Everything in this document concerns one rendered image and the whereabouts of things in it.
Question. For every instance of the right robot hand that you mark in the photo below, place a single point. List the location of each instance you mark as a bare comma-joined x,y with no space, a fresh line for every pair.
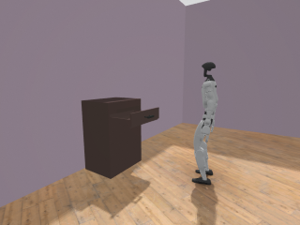
212,126

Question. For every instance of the cabinet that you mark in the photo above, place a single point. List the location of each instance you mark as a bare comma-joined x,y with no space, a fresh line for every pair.
110,150

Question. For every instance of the robot left forearm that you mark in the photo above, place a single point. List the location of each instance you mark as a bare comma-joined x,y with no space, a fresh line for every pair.
210,109

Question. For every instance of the left robot shin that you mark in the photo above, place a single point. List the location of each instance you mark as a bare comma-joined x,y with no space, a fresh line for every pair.
200,160

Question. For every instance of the robot torso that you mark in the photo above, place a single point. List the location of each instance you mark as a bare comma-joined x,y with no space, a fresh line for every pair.
205,98

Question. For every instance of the handle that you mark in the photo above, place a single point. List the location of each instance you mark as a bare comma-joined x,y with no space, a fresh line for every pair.
150,116

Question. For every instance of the robot left upper arm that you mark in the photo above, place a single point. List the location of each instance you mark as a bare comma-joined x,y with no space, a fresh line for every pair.
209,90

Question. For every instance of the left robot hand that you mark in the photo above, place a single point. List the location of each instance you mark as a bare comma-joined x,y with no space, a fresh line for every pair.
205,132

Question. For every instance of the drawer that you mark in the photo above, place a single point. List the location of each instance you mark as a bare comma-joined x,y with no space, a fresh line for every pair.
134,118

